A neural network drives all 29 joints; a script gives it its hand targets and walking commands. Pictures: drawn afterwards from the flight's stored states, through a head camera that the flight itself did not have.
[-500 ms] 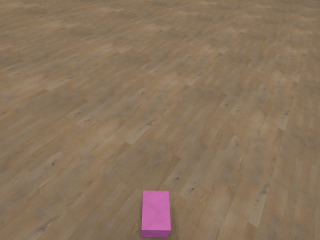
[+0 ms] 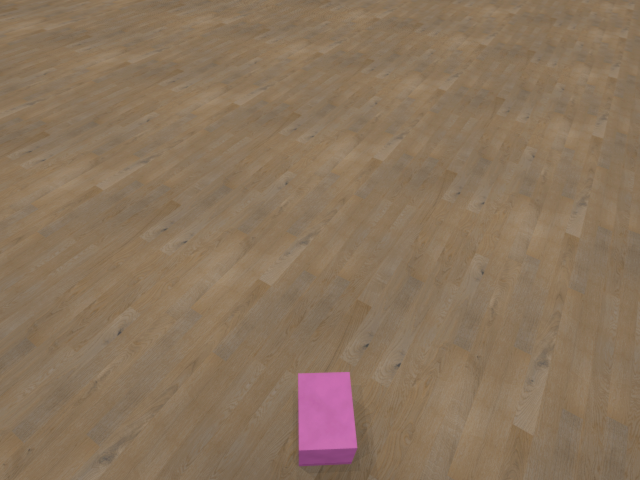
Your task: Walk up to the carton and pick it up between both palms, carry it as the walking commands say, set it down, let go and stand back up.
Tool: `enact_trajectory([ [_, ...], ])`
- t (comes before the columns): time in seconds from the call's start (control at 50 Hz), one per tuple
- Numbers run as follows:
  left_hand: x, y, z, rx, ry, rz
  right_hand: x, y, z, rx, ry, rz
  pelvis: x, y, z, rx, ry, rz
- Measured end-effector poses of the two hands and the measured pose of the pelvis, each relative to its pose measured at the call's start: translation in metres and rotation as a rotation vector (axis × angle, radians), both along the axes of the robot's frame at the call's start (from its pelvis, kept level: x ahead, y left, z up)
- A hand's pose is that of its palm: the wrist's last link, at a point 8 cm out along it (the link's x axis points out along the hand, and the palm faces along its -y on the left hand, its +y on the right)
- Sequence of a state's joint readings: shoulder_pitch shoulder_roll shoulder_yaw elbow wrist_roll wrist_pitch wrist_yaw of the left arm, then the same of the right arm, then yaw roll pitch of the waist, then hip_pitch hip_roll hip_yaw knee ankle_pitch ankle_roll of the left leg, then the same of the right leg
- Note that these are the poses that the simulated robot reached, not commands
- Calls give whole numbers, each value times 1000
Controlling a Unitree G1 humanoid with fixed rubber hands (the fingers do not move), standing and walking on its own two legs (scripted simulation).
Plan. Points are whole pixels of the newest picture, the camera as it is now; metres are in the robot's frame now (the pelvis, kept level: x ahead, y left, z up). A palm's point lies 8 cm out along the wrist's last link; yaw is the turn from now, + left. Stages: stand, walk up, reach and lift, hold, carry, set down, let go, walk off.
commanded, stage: stand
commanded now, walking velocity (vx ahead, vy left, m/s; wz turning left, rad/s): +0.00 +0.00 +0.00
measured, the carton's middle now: (324, 418) +0.43 -0.04 -0.70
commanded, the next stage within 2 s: reach and lift in 0.88 s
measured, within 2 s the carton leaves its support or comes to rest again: neither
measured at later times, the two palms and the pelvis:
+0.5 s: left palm out of the picture -0.01 +0.19 -0.15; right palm out of the picture +0.00 -0.22 -0.14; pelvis +0.02 -0.02 +0.00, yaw -1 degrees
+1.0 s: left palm out of the picture +0.03 +0.20 -0.16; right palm out of the picture +0.04 -0.23 -0.15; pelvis +0.01 -0.01 -0.01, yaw -1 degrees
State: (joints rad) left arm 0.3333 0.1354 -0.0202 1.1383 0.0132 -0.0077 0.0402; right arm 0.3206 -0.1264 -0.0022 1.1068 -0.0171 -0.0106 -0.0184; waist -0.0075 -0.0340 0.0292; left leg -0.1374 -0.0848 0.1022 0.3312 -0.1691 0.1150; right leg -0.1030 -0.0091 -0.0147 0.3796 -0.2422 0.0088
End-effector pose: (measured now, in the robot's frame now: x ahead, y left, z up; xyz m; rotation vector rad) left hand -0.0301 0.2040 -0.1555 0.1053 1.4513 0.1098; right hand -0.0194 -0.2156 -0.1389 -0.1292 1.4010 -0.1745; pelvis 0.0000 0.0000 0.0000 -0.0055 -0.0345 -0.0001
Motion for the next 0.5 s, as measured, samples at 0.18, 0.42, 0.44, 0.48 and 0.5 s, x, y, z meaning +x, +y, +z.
enact_trajectory([
  [0.18, -1, -11, 2, -1, 4, -7, 6, -3, -2, 8, -4, 2, 3, -7, 0, 2, 8, -2],
  [0.42, 11, -13, 4, 21, -12, 9, 18, -6, -6, 21, -9, 6, 12, -14, 0, 0, 14, -4],
  [0.44, 12, -13, 4, 20, -15, 10, 20, -6, -6, 21, -10, 5, 13, -14, 0, 0, 14, -6],
  [0.48, 14, -15, 3, 17, -17, 10, 23, -6, -6, 22, -16, 3, 15, -15, 0, 1, 14, -8],
  [0.5, 15, -16, 3, 16, -16, 9, 24, -7, -6, 20, -18, 2, 15, -15, 0, 1, 13, -9],
])
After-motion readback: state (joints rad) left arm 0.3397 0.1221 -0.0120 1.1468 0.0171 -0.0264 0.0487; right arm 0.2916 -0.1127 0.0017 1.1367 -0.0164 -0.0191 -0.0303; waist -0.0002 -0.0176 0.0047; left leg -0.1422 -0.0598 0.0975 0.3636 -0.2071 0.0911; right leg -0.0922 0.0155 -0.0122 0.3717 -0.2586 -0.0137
